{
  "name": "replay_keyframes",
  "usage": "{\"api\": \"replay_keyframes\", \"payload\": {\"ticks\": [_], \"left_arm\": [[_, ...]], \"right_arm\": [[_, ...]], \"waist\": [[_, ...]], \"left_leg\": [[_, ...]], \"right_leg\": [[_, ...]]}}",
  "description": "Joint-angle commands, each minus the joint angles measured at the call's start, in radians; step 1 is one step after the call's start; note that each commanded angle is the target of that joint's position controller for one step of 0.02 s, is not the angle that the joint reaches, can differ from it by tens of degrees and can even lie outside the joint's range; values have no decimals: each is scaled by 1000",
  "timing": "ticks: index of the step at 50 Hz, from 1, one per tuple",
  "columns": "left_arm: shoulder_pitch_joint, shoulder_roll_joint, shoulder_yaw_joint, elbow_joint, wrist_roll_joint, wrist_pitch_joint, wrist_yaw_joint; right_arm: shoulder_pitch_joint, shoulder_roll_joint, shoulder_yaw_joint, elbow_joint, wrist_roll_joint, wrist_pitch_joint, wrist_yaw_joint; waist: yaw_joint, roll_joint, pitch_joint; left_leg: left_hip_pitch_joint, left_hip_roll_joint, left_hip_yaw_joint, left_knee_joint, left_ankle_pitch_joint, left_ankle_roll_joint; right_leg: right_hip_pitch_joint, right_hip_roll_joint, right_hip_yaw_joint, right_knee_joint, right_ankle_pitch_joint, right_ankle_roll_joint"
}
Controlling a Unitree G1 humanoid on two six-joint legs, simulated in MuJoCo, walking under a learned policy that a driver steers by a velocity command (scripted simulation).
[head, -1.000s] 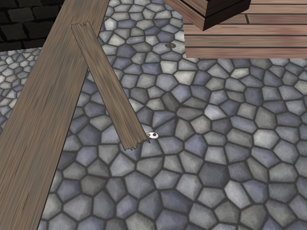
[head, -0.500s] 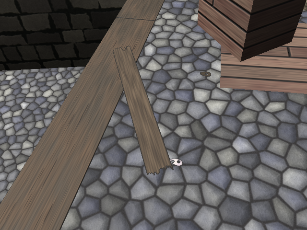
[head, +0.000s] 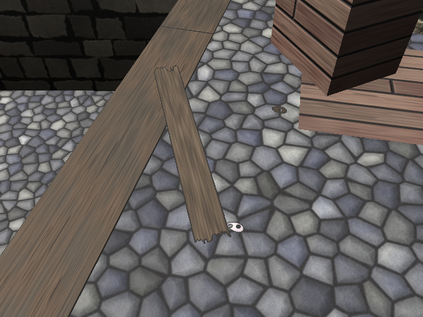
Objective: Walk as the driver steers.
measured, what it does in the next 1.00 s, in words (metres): walks ahead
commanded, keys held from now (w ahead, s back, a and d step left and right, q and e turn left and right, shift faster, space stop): no key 0.52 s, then w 0.48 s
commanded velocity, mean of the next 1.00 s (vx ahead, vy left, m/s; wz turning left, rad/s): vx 0.14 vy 0.00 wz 0.00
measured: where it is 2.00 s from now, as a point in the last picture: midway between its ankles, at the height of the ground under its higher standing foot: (218, 261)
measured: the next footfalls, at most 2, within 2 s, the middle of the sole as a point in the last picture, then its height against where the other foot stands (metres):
left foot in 1.22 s outside the picture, level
right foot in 1.78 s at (249, 258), level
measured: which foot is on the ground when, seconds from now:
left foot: down 0.00-0.82, up 0.84-1.00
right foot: down 0.00-1.00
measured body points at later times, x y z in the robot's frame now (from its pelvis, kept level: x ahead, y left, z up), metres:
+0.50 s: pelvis -0.01 +0.01 +0.00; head +0.00 +0.01 +0.45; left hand -0.01 +0.24 -0.16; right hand -0.01 -0.22 -0.16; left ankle -0.02 +0.12 -0.75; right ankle +0.00 -0.10 -0.75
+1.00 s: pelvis +0.11 -0.02 +0.00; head +0.13 -0.04 +0.45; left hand +0.02 +0.21 -0.14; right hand +0.18 -0.27 -0.16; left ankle +0.12 +0.10 -0.68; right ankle +0.01 -0.10 -0.75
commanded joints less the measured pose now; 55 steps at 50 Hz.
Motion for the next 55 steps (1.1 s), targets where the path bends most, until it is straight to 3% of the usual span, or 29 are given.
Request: {"api": "replay_keyframes", "payload": {"ticks": [1,26,27,30,32,34,36,37,39,40,41,42,43,44,45,47,48,50,55], "left_arm": [[27,85,12,-4,0,-5,2],[101,31,-18,112,-2,-9,9],[110,28,-19,116,-1,-8,9],[111,56,-3,99,6,3,3],[101,33,-4,77,10,2,-3],[73,11,-7,49,15,-14,-10],[41,-5,-8,18,22,-37,-22],[29,8,-5,5,24,-48,-26],[98,3,-1,12,14,-67,-33],[211,-5,1,48,7,-75,-32],[341,50,17,83,6,-84,-22],[475,151,49,125,4,-85,-18],[468,140,49,129,8,-78,-16],[401,98,38,103,12,-81,-17],[344,82,33,82,16,-87,-18],[288,44,18,65,10,-97,-17],[304,54,16,71,9,-103,-16],[344,32,6,91,3,-109,-15],[331,58,-4,89,6,-114,-8]], "right_arm": [[25,-96,-10,-4,-1,-9,-3],[113,-37,17,76,0,-16,-5],[125,-34,18,79,-1,-15,-5],[135,-71,-2,62,-7,-2,-1],[151,-60,-5,47,-9,-2,4],[198,-68,-13,46,-8,-12,4],[247,-119,-37,57,-9,-20,6],[238,-124,-43,52,-8,-23,9],[169,-117,-47,26,-3,-29,14],[99,-103,-47,-1,1,-33,16],[9,-59,-35,-49,8,-46,20],[-38,-5,-23,-95,1,-63,30],[-59,-75,-36,-110,-36,-72,36],[-34,-61,-36,-95,-40,-79,43],[-6,-37,-32,-81,-30,-86,52],[-4,-43,-38,-81,-27,-82,67],[-13,-34,-37,-92,-28,-77,72],[-79,-29,-35,-121,-29,-67,71],[-275,1,-9,-217,-11,-58,75]], "waist": [[1,12,14],[0,7,28],[-1,7,6],[-3,15,59],[-11,32,131],[-32,71,121],[-45,161,88],[-41,156,97],[17,127,110],[77,98,115],[139,-45,122],[170,-275,103],[135,-178,146],[88,-67,145],[54,-37,122],[20,-37,84],[17,-89,78],[19,-84,79],[32,-115,105]], "left_leg": [[-47,99,-88,-70,122,36],[-81,89,-80,-67,88,42],[-75,81,-78,-73,9,45],[-158,47,-90,-41,-408,92],[-203,72,-150,-45,-526,125],[-130,130,-252,-88,-522,160],[-37,238,-400,-188,-546,217],[-65,265,-422,-205,-536,231],[-193,229,-356,-166,-495,210],[-329,173,-279,-92,-453,178],[-511,68,-140,104,-354,124],[-669,-49,65,426,-250,79],[-748,0,64,590,-276,87],[-733,39,38,670,-211,91],[-705,60,33,699,-150,88],[-674,79,54,696,-61,75],[-660,75,76,682,-40,66],[-675,60,117,657,-8,53],[-472,5,198,310,105,64]], "right_leg": [[-10,-104,98,-68,86,-21],[-48,-106,95,-57,61,-13],[-41,-97,91,-61,-14,-15],[-129,-49,82,-5,-402,-53],[-214,-49,103,34,-482,-71],[-282,-34,83,109,-384,-67],[-325,3,-23,238,-216,-50],[-306,-12,-36,252,-196,-51],[-148,-11,-35,157,-212,-67],[34,-8,-12,58,-199,-80],[200,-116,196,-80,-306,-114],[328,-314,535,-244,-456,-180],[300,-395,601,-231,-337,-207],[262,-370,524,-209,-205,-202],[238,-336,446,-210,-103,-189],[229,-258,299,-235,43,-152],[215,-256,259,-224,183,-157],[220,-228,172,-204,416,-152],[92,-187,66,-227,592,-138]]}}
